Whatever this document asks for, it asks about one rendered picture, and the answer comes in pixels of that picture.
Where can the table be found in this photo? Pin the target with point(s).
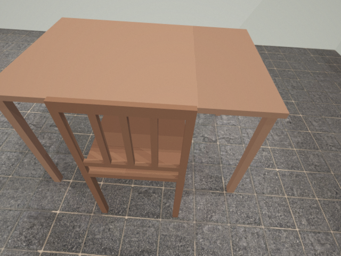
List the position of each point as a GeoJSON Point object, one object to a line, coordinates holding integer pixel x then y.
{"type": "Point", "coordinates": [219, 70]}

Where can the chair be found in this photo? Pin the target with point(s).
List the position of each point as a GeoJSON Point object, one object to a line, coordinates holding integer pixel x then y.
{"type": "Point", "coordinates": [134, 140]}

